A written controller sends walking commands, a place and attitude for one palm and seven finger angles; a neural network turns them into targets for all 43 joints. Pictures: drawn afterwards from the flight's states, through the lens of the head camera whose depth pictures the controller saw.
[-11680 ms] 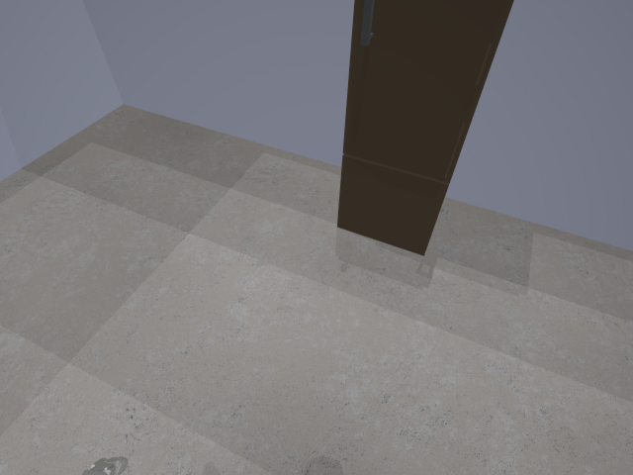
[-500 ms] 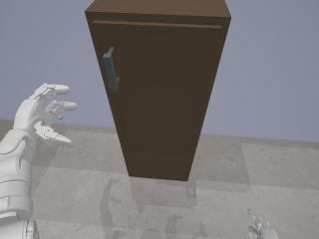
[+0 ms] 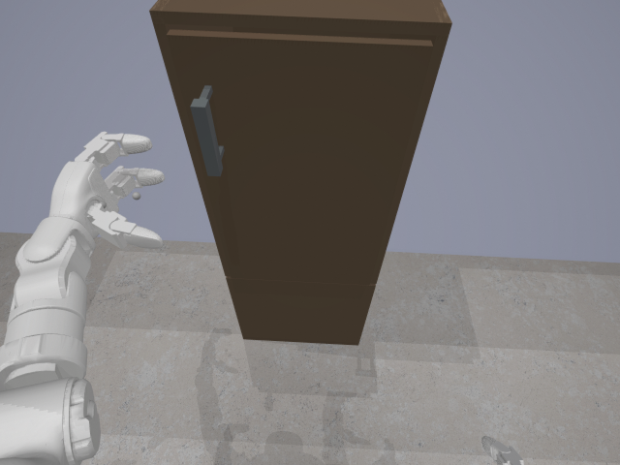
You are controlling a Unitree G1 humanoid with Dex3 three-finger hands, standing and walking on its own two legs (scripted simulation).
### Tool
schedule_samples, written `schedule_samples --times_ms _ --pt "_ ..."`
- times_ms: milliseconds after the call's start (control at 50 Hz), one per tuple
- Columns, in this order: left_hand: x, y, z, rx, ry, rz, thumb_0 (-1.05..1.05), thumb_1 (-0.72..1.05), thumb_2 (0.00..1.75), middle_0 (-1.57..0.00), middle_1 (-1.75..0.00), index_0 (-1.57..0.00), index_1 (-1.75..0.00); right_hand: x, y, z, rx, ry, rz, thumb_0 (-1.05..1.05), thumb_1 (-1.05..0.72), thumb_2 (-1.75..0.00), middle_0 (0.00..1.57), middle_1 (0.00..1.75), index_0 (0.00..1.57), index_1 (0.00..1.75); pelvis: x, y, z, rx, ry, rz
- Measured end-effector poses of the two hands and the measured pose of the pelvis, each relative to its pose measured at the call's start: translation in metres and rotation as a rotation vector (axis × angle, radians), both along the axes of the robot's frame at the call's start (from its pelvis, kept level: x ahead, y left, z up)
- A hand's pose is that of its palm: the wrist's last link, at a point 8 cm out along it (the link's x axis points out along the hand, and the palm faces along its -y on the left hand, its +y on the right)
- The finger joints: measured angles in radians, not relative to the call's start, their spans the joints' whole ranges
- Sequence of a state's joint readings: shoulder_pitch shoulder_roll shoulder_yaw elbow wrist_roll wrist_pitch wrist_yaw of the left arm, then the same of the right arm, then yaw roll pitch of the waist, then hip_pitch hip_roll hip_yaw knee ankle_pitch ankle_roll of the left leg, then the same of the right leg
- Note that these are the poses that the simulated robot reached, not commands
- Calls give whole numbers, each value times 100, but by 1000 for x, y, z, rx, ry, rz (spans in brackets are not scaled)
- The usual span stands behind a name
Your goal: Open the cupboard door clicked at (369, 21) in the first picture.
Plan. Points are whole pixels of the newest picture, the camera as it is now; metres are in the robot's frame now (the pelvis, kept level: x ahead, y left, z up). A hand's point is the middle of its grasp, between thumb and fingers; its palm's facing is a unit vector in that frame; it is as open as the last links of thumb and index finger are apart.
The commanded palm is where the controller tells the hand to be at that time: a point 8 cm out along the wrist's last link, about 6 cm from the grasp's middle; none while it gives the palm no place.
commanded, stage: move the hooked fingers beside the handle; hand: left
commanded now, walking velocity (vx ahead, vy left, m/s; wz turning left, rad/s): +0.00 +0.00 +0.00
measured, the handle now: (211, 132) +0.56 +0.16 +0.13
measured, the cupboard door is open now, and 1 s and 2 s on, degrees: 0 0 0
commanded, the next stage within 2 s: slide the fingers in behind the handle in 1.46 s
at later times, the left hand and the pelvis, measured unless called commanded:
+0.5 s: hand (165, 162) +0.47 +0.21 +0.14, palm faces -0.03 -1.00 +0.00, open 14.0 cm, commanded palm +0.46 +0.27 +0.13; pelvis -0.01 -0.01 -0.01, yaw +0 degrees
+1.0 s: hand (172, 153) +0.51 +0.21 +0.13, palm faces -0.03 -1.00 +0.02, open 14.0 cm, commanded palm +0.48 +0.27 +0.13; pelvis +0.01 -0.01 -0.01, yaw -2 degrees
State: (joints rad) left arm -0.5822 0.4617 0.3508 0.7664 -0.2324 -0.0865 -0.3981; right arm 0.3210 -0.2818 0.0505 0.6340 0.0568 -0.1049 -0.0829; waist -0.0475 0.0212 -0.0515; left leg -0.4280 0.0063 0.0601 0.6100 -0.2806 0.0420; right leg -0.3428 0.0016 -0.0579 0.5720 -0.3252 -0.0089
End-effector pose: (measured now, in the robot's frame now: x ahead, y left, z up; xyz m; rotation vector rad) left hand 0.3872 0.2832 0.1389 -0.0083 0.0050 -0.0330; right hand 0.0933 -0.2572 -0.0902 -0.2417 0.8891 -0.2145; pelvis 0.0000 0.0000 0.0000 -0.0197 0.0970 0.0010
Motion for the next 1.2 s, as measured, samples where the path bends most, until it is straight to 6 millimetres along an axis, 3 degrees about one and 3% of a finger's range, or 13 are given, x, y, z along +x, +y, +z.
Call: schedule_samples --times_ms 260,560,760,900,1200 --pt "24 -17 2 -3 8 3 -2 -51 30 -30 -120 -30 -120 -29 -12 -10 -8 98 -30 1 -90 -90 21 30 20 30 -7 -5 -4 -1 20 4" --pt "71 -23 5 5 14 1 -2 -50 30 -30 -120 -30 -120 -105 -34 -18 -47 307 -146 1 -90 -90 21 30 20 30 -12 -14 -11 -7 98 -10" --pt "100 -23 4 10 13 -6 -2 -50 30 -30 -120 -30 -120 -140 -32 -15 -54 428 -207 1 -90 -90 20 30 20 30 -5 -12 -13 -12 151 -25" --pt "102 -22 -9 0 28 -12 -2 -50 30 -30 -120 -30 -120 -132 -21 -16 -26 438 -214 1 -90 -90 21 30 20 30 4 -8 -13 -12 157 -37" --pt "92 -3 -9 -11 24 8 -2 -50 30 -30 -120 -30 -120 -61 -12 -20 -17 299 -133 1 -90 -90 21 30 20 30 13 -1 -14 -20 143 -20"
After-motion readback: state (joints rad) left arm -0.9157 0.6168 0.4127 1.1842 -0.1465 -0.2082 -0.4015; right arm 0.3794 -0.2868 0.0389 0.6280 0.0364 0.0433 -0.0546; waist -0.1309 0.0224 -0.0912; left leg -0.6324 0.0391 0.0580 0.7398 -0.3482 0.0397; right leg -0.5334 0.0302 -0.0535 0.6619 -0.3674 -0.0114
